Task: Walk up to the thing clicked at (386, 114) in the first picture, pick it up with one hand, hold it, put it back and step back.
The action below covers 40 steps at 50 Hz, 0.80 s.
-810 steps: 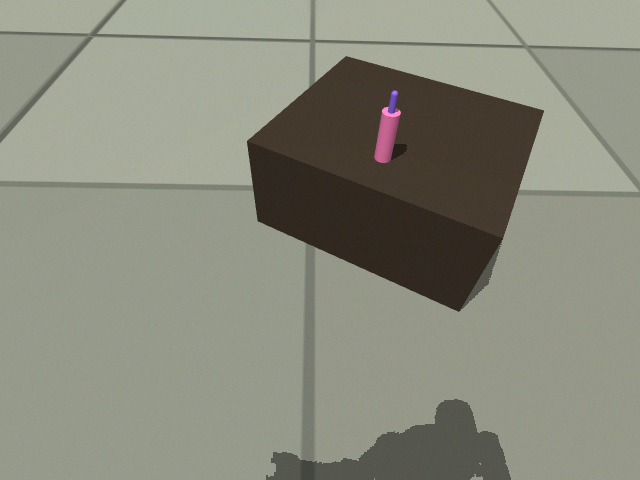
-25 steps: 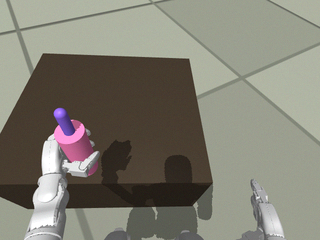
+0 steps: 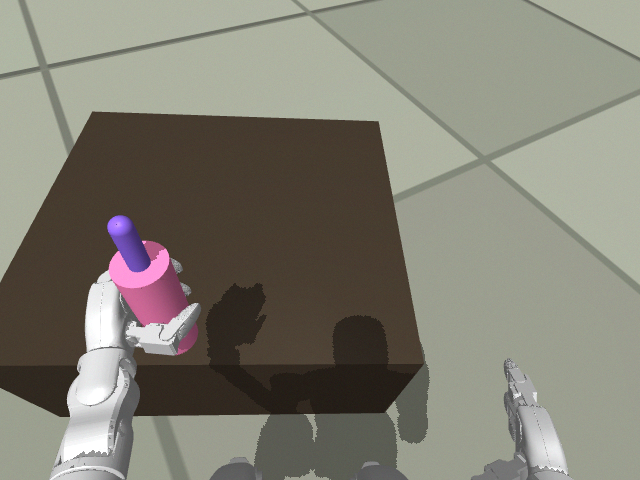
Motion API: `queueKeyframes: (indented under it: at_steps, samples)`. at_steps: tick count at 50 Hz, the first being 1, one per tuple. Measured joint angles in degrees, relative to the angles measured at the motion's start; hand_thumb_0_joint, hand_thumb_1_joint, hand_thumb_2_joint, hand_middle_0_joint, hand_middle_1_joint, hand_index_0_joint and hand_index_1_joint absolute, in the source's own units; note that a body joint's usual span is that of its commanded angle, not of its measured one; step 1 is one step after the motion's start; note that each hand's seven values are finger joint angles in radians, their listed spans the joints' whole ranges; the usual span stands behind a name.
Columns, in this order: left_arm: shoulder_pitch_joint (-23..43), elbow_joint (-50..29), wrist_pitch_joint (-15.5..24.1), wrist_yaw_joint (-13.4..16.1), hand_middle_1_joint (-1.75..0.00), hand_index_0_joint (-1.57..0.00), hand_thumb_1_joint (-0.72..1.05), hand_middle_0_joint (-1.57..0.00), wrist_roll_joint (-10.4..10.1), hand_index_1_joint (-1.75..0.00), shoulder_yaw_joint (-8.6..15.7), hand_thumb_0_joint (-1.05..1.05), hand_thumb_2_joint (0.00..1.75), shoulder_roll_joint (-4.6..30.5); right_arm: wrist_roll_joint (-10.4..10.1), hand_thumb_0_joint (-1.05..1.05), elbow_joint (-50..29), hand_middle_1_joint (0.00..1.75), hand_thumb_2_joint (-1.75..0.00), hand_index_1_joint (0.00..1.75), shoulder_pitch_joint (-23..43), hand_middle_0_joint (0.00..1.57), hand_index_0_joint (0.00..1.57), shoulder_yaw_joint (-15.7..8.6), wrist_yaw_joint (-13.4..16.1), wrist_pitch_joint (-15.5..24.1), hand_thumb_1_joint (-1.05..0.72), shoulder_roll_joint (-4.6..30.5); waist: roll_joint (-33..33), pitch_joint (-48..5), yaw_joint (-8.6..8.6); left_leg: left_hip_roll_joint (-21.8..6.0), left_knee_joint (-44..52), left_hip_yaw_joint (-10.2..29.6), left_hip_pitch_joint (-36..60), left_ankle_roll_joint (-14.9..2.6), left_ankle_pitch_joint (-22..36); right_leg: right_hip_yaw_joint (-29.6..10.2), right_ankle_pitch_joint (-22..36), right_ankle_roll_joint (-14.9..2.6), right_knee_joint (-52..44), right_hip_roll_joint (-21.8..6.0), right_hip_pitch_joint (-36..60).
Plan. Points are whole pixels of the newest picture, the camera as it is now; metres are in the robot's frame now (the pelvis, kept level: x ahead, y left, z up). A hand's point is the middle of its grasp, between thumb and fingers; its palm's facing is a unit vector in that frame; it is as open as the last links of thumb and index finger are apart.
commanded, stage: hold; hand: left
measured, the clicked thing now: (153, 290) +0.32 +0.18 +0.07
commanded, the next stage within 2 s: crouch in 1.62 s
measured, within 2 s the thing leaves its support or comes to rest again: neither
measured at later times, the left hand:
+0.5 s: hand (160, 305) +0.32 +0.18 +0.03, palm faces +0.15 -0.99 -0.02, open 8.4 cm
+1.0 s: hand (163, 308) +0.32 +0.18 +0.03, palm faces +0.16 -0.99 +0.00, open 8.4 cm
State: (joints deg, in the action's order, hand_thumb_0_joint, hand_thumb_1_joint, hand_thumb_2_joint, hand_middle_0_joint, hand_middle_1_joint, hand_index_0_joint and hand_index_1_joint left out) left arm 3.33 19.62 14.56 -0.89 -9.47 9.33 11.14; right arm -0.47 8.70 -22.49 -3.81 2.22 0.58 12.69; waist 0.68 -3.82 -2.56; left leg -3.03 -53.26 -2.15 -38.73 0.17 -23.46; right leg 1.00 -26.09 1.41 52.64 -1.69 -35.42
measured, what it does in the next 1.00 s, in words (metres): stands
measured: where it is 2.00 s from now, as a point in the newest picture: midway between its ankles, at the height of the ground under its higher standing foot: outside the picture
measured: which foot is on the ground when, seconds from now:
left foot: down 0.00-1.00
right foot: down 0.00-1.00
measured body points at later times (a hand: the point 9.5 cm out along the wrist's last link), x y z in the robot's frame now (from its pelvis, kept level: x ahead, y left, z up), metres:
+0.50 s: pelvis +0.00 +0.00 +0.00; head +0.05 +0.02 +0.45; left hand +0.31 +0.24 +0.04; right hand +0.17 -0.25 -0.03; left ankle +0.03 +0.12 -0.69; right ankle +0.00 -0.13 -0.69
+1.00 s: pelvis +0.00 +0.00 +0.00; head +0.06 +0.02 +0.45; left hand +0.31 +0.23 +0.03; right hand +0.16 -0.25 -0.04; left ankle +0.03 +0.12 -0.69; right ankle +0.00 -0.13 -0.69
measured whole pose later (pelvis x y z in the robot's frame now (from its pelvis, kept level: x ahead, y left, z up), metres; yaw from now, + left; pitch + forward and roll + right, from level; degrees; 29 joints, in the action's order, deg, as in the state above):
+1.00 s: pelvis +0.00 +0.00 +0.00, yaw +0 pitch +9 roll -1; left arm 2.1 21.0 17.7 -1.0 -9.2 9.8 10.4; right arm 0.0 14.1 -21.1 -4.1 1.3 2.4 12.2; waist 0.8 -3.6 -2.3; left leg -3.1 -52.6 -2.1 -38.2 0.1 -23.6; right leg 0.9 -25.9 1.5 51.5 -1.5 -34.7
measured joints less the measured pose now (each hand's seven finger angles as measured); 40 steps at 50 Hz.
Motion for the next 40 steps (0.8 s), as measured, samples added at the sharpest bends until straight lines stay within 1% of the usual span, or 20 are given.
queueKeyframes:
  at_steps: [7,12,15,19,26,31,36,40]
  samples:
    - [-0.1,-0.2,0.8,0.0,-1.17,-0.82,-0.27,-0.76,0.5,-1.19,0.0,0.0,1.21,-0.2,0.1,-0.01,0.9,0.05,-0.05,0.05,-0.2,0.06,0.05,-0.2,-0.1,0.7,0.55,0.2,0.0,0.4,-0.24,-0.1,0.4,-0.1,0.3,-0.01,0.3,-0.2,0.3,0.0,-0.4,0.1,0.3]
    - [-0.9,-0.1,1.6,0.1,-1.17,-0.82,-0.27,-0.76,0.1,-1.19,0.2,0.0,1.21,-0.6,0.1,-0.01,2.5,0.05,-0.05,0.05,0.0,0.05,0.05,-0.5,-0.1,1.2,0.55,0.1,-0.1,0.2,-0.06,-0.1,0.5,-0.3,0.5,-0.08,0.2,-0.3,0.4,0.08,-0.6,0.1,0.4]
    - [-1.1,0.4,2.0,0.2,-1.17,-0.82,-0.27,-0.76,0.1,-1.19,0.2,0.0,1.21,-0.7,0.1,-0.01,3.0,0.05,-0.05,0.05,0.3,0.05,0.05,-0.4,-0.1,1.3,0.55,-0.1,-0.1,0.1,0.11,0.0,0.5,-0.3,0.4,-0.13,0.1,-0.3,0.3,0.13,-0.6,0.1,0.4]
    - [-1.1,0.4,2.0,0.2,-1.17,-0.82,-0.27,-0.76,0.6,-1.19,0.1,0.0,1.21,-0.1,0.2,-0.01,3.7,0.05,-0.05,0.05,1.2,0.05,0.05,-0.2,-0.2,1.3,0.55,-0.4,0.2,0.2,0.23,0.0,0.3,-0.2,0.2,-0.14,0.0,-0.2,0.2,0.15,-0.4,0.0,0.2]
    - [-0.7,0.1,1.9,-0.1,-1.17,-0.82,-0.27,-0.76,0.4,-1.19,-0.1,0.0,1.21,0.3,0.2,-0.01,3.5,0.05,-0.05,0.05,1.4,0.06,0.05,-0.1,-0.4,2.3,0.54,-0.3,0.2,0.2,0.32,0.2,0.5,0.0,0.5,-0.15,-0.1,0.0,0.1,0.18,-0.8,-0.2,0.7]
    - [-0.4,0.2,1.7,-0.2,-1.17,-0.82,-0.27,-0.76,-0.1,-1.19,-0.5,0.0,1.21,0.1,0.1,-0.01,4.3,0.05,-0.05,0.05,0.9,0.06,0.05,0.0,-0.3,2.9,0.54,-0.2,0.0,-0.2,0.29,0.2,0.7,0.0,0.9,-0.2,-0.2,0.0,0.0,0.25,-1.2,-0.1,1.1]
    - [0.7,0.9,1.6,-0.1,-1.17,-0.82,-0.27,-0.76,0.5,-1.18,-0.8,0.0,1.21,-0.2,0.3,-0.01,4.5,0.05,-0.05,0.05,1.1,0.05,0.05,0.2,-0.5,2.7,0.54,-0.4,-0.1,0.1,0.13,0.1,0.8,-0.2,1.0,-0.22,-0.3,-0.2,0.1,0.28,-1.3,-0.1,1.1]
    - [1.1,2.0,1.6,0.0,-1.17,-0.82,-0.27,-0.76,0.5,-1.18,-0.4,0.0,1.21,-0.5,0.4,-0.01,4.7,0.05,-0.05,0.05,1.4,0.06,0.05,0.0,-0.8,2.5,0.55,-0.5,-0.2,0.1,-0.05,0.1,1.0,-0.3,1.0,-0.2,-0.2,-0.4,0.2,0.25,-1.3,0.0,1.0]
